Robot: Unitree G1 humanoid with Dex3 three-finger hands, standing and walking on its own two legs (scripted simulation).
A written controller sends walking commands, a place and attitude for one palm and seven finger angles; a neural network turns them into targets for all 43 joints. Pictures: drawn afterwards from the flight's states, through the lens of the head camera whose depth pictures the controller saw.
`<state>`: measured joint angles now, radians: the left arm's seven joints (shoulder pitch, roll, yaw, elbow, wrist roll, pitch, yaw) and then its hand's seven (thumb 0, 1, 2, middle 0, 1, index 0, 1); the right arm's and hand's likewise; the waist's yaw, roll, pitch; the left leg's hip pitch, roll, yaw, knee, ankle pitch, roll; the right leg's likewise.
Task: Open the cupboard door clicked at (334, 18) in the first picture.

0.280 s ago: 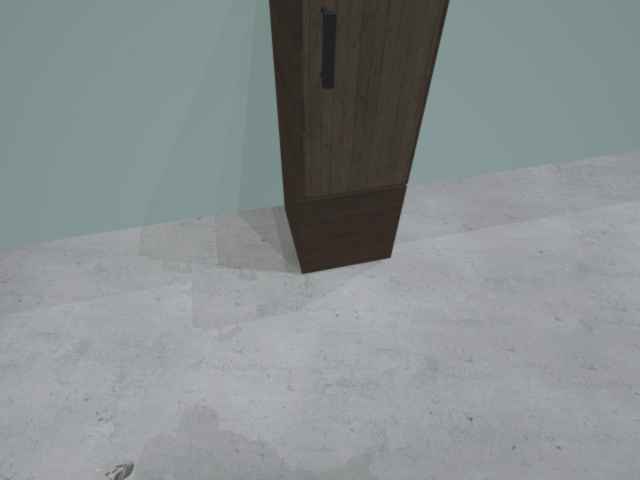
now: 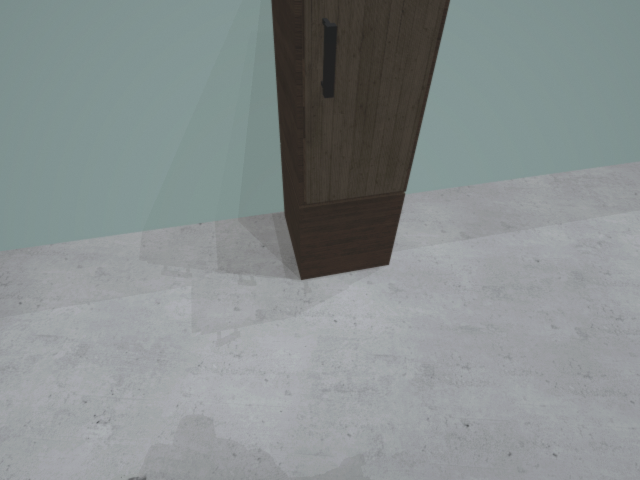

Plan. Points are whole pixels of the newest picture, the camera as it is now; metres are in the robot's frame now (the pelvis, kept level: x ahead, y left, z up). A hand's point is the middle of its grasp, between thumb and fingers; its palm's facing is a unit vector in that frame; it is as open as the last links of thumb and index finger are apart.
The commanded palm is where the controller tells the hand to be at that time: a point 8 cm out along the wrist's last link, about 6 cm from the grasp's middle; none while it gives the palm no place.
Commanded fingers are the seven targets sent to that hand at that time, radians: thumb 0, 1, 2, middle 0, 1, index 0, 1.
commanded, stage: stand and wait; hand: left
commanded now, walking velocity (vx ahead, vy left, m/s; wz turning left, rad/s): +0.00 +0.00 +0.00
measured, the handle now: (327, 58) +0.97 +0.05 +0.12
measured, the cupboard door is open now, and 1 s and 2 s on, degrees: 0 0 0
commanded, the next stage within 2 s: look at it before walking up in 0.54 s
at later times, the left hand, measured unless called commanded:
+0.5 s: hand out of the picture +0.05 +0.24 -0.16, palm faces -0.03 -0.95 -0.32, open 7.4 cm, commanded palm none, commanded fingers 0.00 0.90 0.90 -0.20 -0.30 -0.20 -0.30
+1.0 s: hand out of the picture +0.07 +0.23 -0.15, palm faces -0.03 -0.94 -0.33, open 7.4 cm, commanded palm none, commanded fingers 0.00 0.90 0.90 -0.20 -0.30 -0.20 -0.30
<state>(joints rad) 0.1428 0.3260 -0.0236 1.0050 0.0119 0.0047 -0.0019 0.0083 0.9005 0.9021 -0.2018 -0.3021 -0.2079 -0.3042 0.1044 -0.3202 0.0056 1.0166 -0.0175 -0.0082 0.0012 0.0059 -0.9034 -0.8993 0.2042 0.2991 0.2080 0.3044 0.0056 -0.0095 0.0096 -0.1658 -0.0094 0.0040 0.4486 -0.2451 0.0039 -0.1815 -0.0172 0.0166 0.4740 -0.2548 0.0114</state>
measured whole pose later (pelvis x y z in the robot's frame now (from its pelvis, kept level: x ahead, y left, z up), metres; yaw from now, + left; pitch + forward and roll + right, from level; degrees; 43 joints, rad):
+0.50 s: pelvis -0.01 +0.00 +0.00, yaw +0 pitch -2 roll +0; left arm 0.17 0.33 -0.02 1.09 0.01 0.00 0.00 0.01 0.90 0.90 -0.20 -0.30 -0.21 -0.30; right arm 0.16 -0.33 0.00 1.12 -0.01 0.00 0.00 0.01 -0.90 -0.90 0.20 0.30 0.21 0.30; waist 0.00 -0.01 0.03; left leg -0.16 0.00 0.00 0.39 -0.19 0.00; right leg -0.18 -0.01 0.01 0.41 -0.20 0.01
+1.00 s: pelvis -0.01 -0.01 +0.01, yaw +0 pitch -2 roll +0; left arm 0.15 0.33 -0.01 1.08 0.01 -0.01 0.00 0.01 0.90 0.90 -0.20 -0.30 -0.21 -0.30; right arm 0.12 -0.33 0.00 1.11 -0.01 -0.01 0.00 0.01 -0.90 -0.90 0.20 0.30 0.21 0.30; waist 0.00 0.00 0.02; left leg -0.14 0.00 0.00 0.37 -0.19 -0.01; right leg -0.16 0.00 0.02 0.40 -0.20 0.00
